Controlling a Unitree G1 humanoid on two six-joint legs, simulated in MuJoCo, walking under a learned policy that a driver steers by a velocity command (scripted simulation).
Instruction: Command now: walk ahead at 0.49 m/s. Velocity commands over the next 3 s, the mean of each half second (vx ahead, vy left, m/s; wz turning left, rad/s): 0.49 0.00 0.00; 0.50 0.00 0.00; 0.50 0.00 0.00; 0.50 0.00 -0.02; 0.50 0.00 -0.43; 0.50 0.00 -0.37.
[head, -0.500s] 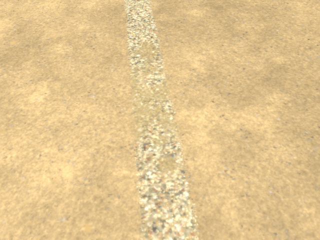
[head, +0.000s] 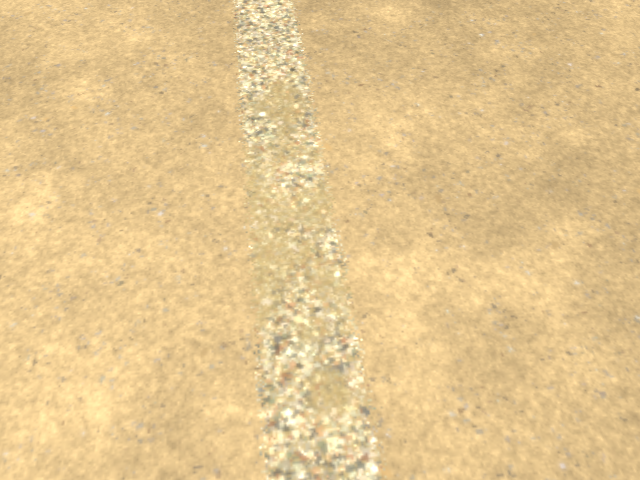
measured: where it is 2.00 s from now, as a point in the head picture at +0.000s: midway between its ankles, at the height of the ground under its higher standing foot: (333, 235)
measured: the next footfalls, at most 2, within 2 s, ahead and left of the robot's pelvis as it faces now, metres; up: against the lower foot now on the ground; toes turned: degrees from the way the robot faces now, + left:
right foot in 0.40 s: +0.41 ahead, -0.10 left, +0.00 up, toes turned -3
left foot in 0.96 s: +0.70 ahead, +0.08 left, +0.00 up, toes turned +5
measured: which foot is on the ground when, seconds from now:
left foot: down 0.00-0.42, up 0.44-0.94, down 0.96-1.00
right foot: up 0.00-0.38, down 0.40-0.96, up 0.98-1.00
